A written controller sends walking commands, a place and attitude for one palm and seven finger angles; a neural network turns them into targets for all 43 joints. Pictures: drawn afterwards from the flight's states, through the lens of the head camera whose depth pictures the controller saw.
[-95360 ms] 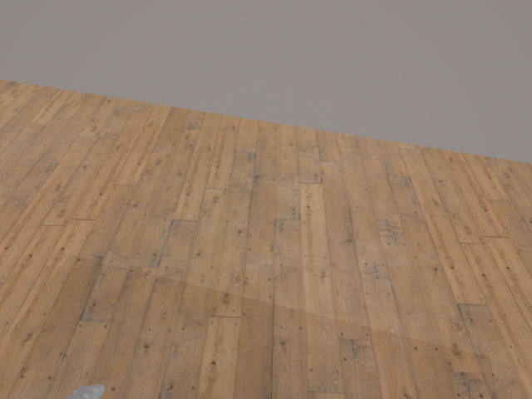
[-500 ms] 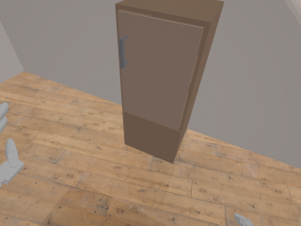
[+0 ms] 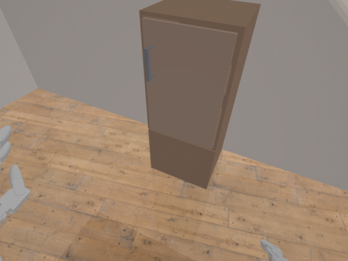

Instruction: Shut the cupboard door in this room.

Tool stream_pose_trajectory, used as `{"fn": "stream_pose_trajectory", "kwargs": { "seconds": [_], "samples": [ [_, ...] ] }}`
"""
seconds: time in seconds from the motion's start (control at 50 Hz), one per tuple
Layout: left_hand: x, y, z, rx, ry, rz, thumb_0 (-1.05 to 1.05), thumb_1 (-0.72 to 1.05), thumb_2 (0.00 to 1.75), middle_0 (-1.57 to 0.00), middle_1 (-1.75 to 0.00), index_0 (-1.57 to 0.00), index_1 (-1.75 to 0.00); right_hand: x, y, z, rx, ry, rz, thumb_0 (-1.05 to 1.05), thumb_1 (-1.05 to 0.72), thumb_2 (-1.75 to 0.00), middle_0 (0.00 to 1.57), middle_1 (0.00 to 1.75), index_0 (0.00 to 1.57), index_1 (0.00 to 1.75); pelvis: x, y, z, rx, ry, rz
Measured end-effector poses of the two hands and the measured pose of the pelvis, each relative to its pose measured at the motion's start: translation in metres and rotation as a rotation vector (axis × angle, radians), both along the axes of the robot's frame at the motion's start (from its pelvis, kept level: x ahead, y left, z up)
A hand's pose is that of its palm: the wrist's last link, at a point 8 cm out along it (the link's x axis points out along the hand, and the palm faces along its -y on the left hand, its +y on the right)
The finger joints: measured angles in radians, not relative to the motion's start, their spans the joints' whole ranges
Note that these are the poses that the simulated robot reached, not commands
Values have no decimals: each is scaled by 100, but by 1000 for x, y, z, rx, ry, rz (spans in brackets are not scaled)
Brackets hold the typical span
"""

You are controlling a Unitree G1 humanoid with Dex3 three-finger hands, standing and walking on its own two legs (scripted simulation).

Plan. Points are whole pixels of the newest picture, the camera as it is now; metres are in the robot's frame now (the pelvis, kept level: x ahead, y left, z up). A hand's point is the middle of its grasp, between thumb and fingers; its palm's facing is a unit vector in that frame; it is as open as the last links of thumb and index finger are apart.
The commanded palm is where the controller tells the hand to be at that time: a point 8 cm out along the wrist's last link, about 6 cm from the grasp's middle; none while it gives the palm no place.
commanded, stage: let the arm hang, fingers relaxed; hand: left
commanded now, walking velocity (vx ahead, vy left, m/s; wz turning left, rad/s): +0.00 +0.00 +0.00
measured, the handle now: (149, 63) +0.88 +0.16 +0.07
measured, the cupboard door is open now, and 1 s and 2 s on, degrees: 0 0 0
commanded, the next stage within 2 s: look to check the result in 1.10 s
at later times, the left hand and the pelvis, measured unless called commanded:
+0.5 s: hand out of the picture -0.06 +0.18 -0.17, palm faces +0.03 -0.98 -0.20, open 7.2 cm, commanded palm none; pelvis +0.00 -0.01 +0.00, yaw +1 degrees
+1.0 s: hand out of the picture +0.04 +0.16 -0.17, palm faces +0.00 -0.98 -0.20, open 7.4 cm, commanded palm none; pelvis +0.01 -0.01 +0.01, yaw +0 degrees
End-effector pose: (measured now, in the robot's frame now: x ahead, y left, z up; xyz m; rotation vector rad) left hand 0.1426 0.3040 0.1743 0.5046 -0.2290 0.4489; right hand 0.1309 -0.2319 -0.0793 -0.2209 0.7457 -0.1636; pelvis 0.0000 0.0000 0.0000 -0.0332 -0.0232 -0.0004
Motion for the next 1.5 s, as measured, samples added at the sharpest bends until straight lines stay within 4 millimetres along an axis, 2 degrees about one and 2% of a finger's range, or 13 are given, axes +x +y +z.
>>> {"fn": "stream_pose_trajectory", "kwargs": {
  "seconds": [0.06,0.14,0.24,0.28,0.32,0.44,0.58,0.66,0.76,0.98,1.1,1.3,1.5],
  "samples": [
    [17,8,-50,-58,200,-8,1,89,90,-20,-30,-20,-30,10,-8,-9,1,17,66,1,-90,-90,20,30,20,30,-5,4,-4,6,7,13],
    [13,-4,-171,-232,720,-7,1,90,90,-20,-30,-19,-30,10,-25,-24,-9,83,63,1,-90,-90,20,30,20,30,-13,6,-10,19,3,11],
    [-54,-56,-287,-447,1208,-33,1,90,90,-20,-30,-19,-30,-27,-39,-30,-40,223,-4,1,-91,-90,20,30,20,30,-13,2,-11,13,-6,16],
    [-84,-78,-314,-533,1342,-36,2,90,89,-20,-30,-20,-30,-52,-41,-34,-55,315,-33,1,-91,-90,20,30,20,30,-12,1,-10,11,-9,17],
    [-111,-83,-328,-591,1424,24,1,95,89,-21,-30,-20,-30,-78,-39,-36,-61,416,-55,1,-91,-90,20,30,20,30,-10,-2,-8,11,-6,18],
    [-178,-77,-326,-652,1593,154,1,96,89,-21,-30,-20,-30,-142,-26,-45,-15,658,-96,1,-91,-90,20,30,20,30,-4,-5,1,14,5,22],
    [-212,-63,-307,-611,1681,260,1,92,89,-20,-30,-20,-30,-158,-10,-58,68,706,-125,1,-91,-90,20,30,20,30,0,-6,4,16,-3,10],
    [-202,-59,-304,-584,1656,267,1,91,89,-20,-30,-20,-30,-149,-5,-64,96,675,-125,1,-91,-90,20,30,20,30,2,-7,4,18,-9,4],
    [-169,-62,-305,-566,1577,224,1,91,89,-20,-30,-20,-30,-131,-5,-66,105,623,-116,1,-91,-90,20,30,20,30,4,-8,4,22,-14,0],
    [-106,-91,-311,-583,1462,93,1,91,89,-20,-30,-20,-30,-108,-7,-60,96,568,-114,0,-91,-90,20,30,20,30,12,-11,6,29,-11,-5],
    [-110,-93,-312,-593,1492,108,1,92,89,-20,-30,-20,-30,-115,-3,-61,105,606,-119,0,-91,-90,20,30,20,30,17,-13,6,29,-6,-4],
    [-141,-100,-313,-626,1592,165,1,91,89,-20,-30,-20,-30,-128,4,-63,124,685,-128,0,-91,-90,20,30,20,30,25,-15,7,30,1,-4],
    [-151,-108,-312,-650,1623,186,1,90,89,-20,-30,-20,-30,-117,1,-63,120,680,-122,0,-91,-90,20,30,20,30,32,-17,7,33,0,-2]
  ]
}}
